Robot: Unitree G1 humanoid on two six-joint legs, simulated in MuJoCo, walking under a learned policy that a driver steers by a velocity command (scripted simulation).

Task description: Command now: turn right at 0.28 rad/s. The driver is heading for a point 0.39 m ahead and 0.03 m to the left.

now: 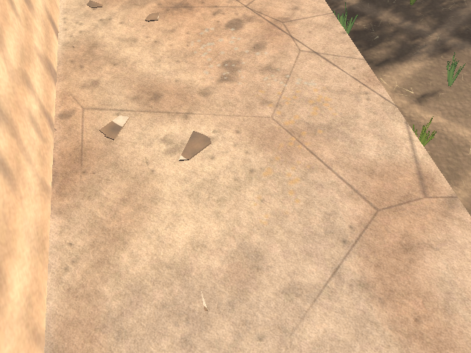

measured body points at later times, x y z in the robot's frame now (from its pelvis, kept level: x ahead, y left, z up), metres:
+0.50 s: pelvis +0.01 +0.02 -0.01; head +0.02 +0.02 +0.44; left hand +0.15 +0.27 -0.12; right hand +0.13 -0.23 -0.12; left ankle +0.00 +0.14 -0.74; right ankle +0.02 -0.10 -0.74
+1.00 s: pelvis +0.01 +0.02 -0.01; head +0.02 +0.02 +0.44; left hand +0.13 +0.26 -0.14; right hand +0.09 -0.23 -0.14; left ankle +0.00 +0.14 -0.74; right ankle +0.02 -0.10 -0.74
